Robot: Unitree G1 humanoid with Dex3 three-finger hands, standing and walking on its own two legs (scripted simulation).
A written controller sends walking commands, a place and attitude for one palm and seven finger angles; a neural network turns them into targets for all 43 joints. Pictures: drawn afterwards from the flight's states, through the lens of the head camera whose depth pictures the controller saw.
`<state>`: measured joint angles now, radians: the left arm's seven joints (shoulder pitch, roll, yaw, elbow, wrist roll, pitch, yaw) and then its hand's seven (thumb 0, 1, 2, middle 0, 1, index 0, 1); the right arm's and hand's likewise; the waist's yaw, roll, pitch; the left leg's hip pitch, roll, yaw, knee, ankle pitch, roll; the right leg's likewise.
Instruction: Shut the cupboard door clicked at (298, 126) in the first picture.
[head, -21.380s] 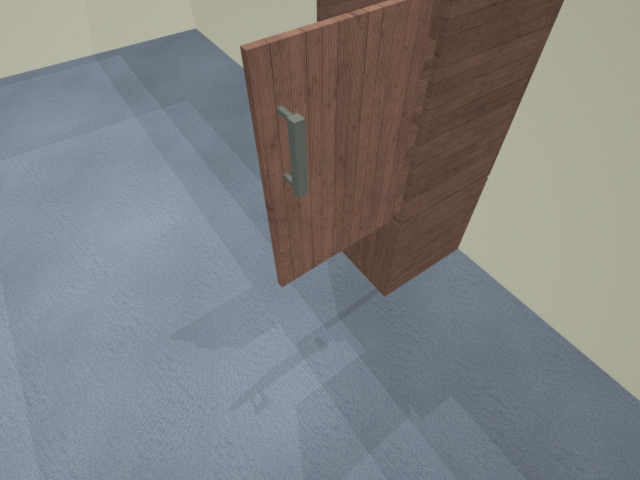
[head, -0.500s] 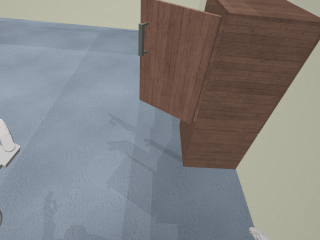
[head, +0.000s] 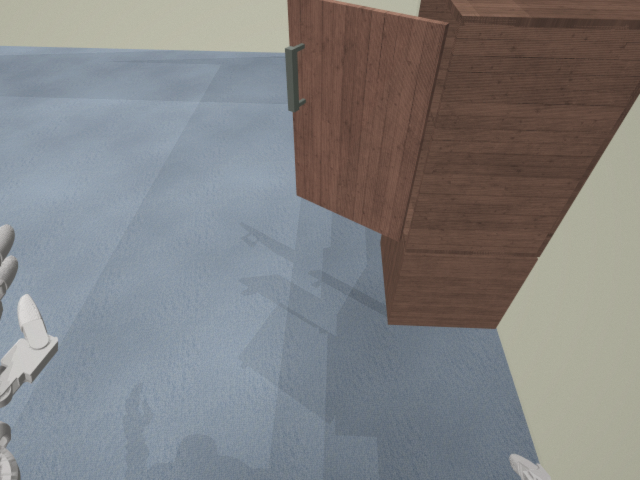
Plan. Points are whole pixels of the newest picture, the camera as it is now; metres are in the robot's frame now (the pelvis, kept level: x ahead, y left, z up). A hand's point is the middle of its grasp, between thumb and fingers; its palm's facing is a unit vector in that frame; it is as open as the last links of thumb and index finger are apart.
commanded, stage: stop stepping back and stand still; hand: left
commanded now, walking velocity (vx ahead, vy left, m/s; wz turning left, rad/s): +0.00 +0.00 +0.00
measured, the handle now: (297, 78) +1.01 +0.14 +0.07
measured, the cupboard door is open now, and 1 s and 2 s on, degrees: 58 58 58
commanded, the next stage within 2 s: let the arm hang, fingers relaxed in 0.40 s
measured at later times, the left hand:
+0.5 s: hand (43, 325) +0.22 +0.29 +0.16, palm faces +0.41 -0.79 -0.45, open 7.4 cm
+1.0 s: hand out of the picture -0.05 +0.23 -0.18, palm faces +0.02 -0.98 -0.21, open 7.1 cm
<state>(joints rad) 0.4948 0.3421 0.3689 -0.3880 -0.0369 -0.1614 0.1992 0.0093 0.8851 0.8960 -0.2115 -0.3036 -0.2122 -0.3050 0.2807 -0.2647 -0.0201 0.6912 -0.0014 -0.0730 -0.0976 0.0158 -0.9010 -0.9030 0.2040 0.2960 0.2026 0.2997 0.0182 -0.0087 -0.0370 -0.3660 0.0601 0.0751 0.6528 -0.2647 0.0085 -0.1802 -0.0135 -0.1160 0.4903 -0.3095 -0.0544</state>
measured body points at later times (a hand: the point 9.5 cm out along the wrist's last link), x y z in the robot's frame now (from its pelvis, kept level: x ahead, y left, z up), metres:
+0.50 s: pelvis +0.01 +0.03 +0.00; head +0.02 +0.03 +0.45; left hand +0.19 +0.33 +0.18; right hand +0.17 -0.20 -0.09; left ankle +0.03 +0.14 -0.74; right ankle -0.03 -0.08 -0.74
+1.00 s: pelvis -0.02 +0.04 +0.00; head -0.01 +0.05 +0.45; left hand -0.05 +0.28 -0.16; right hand -0.04 -0.20 -0.15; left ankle +0.03 +0.14 -0.74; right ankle -0.03 -0.08 -0.74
